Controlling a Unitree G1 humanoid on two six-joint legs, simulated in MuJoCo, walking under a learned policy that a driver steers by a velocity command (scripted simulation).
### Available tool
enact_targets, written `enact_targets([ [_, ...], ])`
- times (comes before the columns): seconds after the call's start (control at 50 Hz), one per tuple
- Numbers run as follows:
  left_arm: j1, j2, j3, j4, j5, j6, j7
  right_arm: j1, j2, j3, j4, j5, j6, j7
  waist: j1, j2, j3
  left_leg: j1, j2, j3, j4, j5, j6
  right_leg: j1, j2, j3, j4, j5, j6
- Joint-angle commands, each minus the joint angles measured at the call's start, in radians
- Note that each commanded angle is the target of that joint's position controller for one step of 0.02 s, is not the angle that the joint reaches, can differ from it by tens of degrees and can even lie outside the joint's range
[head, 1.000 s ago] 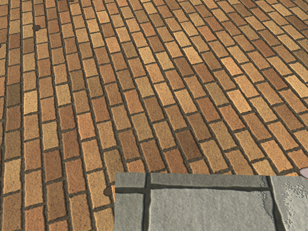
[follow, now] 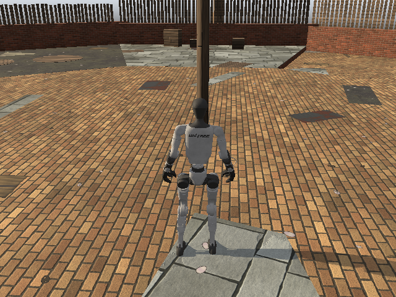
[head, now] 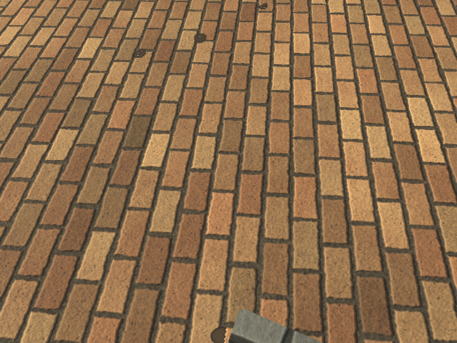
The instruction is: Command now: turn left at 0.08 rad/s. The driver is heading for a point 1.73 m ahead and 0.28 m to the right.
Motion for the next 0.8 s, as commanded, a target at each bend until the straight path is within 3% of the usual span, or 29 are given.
enact_targets([
  [0.02, 0.032, 0.140, 0.027, -0.033, 0.008, -0.026, -0.007, 0.010, -0.128, -0.024, -0.055, -0.013, -0.010, -0.010, 0.011, -0.099, -0.118, 0.167, 0.068, -0.048, -0.126, 0.371, 0.048, 0.049, -0.136, 0.143, -0.077, 0.326, -0.071],
  [0.04, 0.067, 0.135, 0.028, -0.028, 0.014, -0.038, -0.016, 0.007, -0.164, -0.037, -0.031, -0.011, -0.008, -0.008, 0.052, 0.033, -0.125, 0.148, 0.064, -0.037, -0.049, 0.332, 0.091, 0.040, -0.068, 0.070, -0.096, 0.211, -0.034],
  [0.06, 0.011, 0.151, 0.027, -0.018, 0.017, -0.041, -0.016, 0.005, -0.108, -0.028, -0.035, -0.013, -0.010, 0.001, 0.002, 0.013, -0.115, 0.092, 0.047, -0.031, -0.057, 0.226, 0.104, 0.074, -0.046, 0.037, -0.070, 0.142, -0.006],
  [0.08, -0.025, 0.148, 0.028, -0.020, 0.013, -0.037, -0.016, 0.005, -0.080, -0.018, -0.026, -0.021, -0.013, 0.005, -0.005, -0.002, -0.088, 0.062, 0.044, -0.036, -0.076, 0.175, 0.097, 0.066, -0.041, 0.028, -0.060, 0.116, -0.004],
  [0.1, -0.042, 0.129, 0.024, -0.018, 0.011, -0.031, -0.012, 0.001, -0.082, -0.017, -0.019, -0.025, -0.017, 0.004, -0.003, 0.002, -0.065, 0.037, 0.040, -0.037, -0.085, 0.159, 0.087, 0.064, -0.043, 0.024, -0.055, 0.116, -0.004],
  [0.14, -0.033, 0.123, 0.024, -0.008, 0.011, -0.015, -0.004, 0.003, -0.078, -0.014, -0.005, -0.021, -0.028, 0.002, 0.004, 0.028, -0.030, 0.005, 0.038, -0.037, -0.091, 0.151, 0.079, 0.060, -0.038, 0.023, -0.053, 0.120, 0.000],
  [0.22, -0.025, 0.121, 0.025, 0.024, 0.009, -0.007, 0.005, 0.015, -0.071, -0.008, 0.021, -0.018, -0.040, -0.005, 0.005, 0.020, -0.007, -0.023, 0.033, -0.036, -0.099, 0.108, 0.073, 0.071, -0.035, 0.021, -0.054, 0.107, 0.006],
  [0.48, -0.001, 0.119, 0.031, 0.152, 0.002, 0.000, 0.022, 0.049, -0.051, 0.004, 0.133, -0.013, -0.054, -0.012, 0.001, -0.022, 0.006, -0.004, 0.012, -0.013, -0.106, 0.096, 0.075, 0.077, -0.030, 0.017, -0.075, 0.106, 0.019],
  [0.52, 0.021, 0.116, 0.032, 0.177, -0.005, 0.004, 0.027, 0.077, -0.062, -0.001, 0.159, -0.005, -0.048, -0.016, -0.005, -0.005, 0.002, -0.011, -0.006, -0.007, -0.125, -0.185, 0.096, 0.052, 0.009, -0.024, -0.046, -0.132, 0.008],
  [0.56, 0.009, 0.120, 0.034, 0.171, -0.013, -0.004, 0.030, 0.093, -0.092, -0.010, 0.162, 0.004, -0.048, -0.020, -0.019, 0.035, 0.079, -0.069, 0.036, -0.083, -0.178, -0.484, 0.147, -0.059, 0.027, -0.038, 0.010, -0.345, -0.013],
  [0.62, 0.006, 0.078, 0.029, 0.160, -0.026, -0.052, 0.012, 0.142, -0.144, -0.027, 0.184, 0.019, -0.076, -0.014, -0.027, 0.187, 0.123, -0.048, 0.223, -0.354, -0.322, -0.607, 0.254, -0.150, 0.024, -0.068, 0.219, -0.193, -0.028],
  [0.66, 0.051, 0.074, 0.030, 0.175, -0.036, -0.078, -0.005, 0.078, -0.128, -0.022, 0.168, 0.026, -0.085, -0.009, 0.018, 0.165, 0.142, -0.121, 0.233, -0.348, -0.319, -0.524, 0.257, -0.063, -0.005, -0.049, 0.156, -0.185, -0.072],
  [0.68, 0.125, 0.066, 0.031, 0.205, -0.039, -0.085, -0.010, 0.016, -0.115, -0.016, 0.150, 0.029, -0.084, -0.005, 0.067, 0.148, 0.135, -0.193, 0.183, -0.266, -0.278, -0.460, 0.220, 0.084, 0.003, -0.056, 0.022, -0.153, -0.089],
  [0.7, 0.213, 0.084, 0.040, 0.247, -0.031, -0.089, -0.011, -0.024, -0.085, -0.008, 0.134, 0.025, -0.086, -0.003, 0.099, 0.083, 0.118, -0.253, 0.112, -0.168, -0.159, -0.339, 0.176, 0.213, -0.005, -0.013, -0.058, -0.084, -0.088],
  [0.72, 0.320, 0.166, 0.061, 0.277, -0.022, -0.092, -0.009, -0.049, -0.015, 0.010, 0.109, 0.020, -0.096, -0.003, 0.120, -0.139, 0.078, -0.363, -0.011, 0.016, 0.138, -0.209, 0.101, 0.322, -0.159, 0.264, -0.203, -0.246, -0.144],
  [0.74, 0.405, 0.275, 0.083, 0.288, -0.013, -0.101, -0.025, -0.078, -0.019, 0.007, 0.064, 0.031, -0.115, -0.010, 0.138, -0.356, 0.065, -0.520, -0.074, 0.062, 0.388, -0.289, 0.078, 0.390, -0.365, 0.673, -0.369, -0.338, -0.278],
  [0.76, 0.336, 0.203, 0.058, 0.268, 0.003, -0.110, -0.026, -0.071, -0.072, -0.006, 0.069, 0.046, -0.130, -0.007, 0.095, -0.230, 0.094, -0.593, -0.015, -0.023, 0.560, -0.292, 0.098, 0.368, -0.400, 0.716, -0.371, -0.342, -0.299],
  [0.78, 0.281, 0.153, 0.044, 0.244, -0.003, -0.116, -0.024, -0.030, -0.071, -0.006, 0.091, 0.049, -0.142, 0.004, 0.062, -0.168, 0.113, -0.625, 0.025, -0.031, 0.617, -0.197, 0.124, 0.368, -0.362, 0.605, -0.359, -0.306, -0.267],
  [0.8, 0.250, 0.147, 0.040, 0.230, -0.008, -0.117, -0.026, -0.011, -0.063, -0.007, 0.111, 0.040, -0.150, 0.010, 0.047, -0.136, 0.099, -0.632, 0.055, -0.010, 0.613, -0.110, 0.140, 0.376, -0.323, 0.505, -0.360, -0.247, -0.230],
])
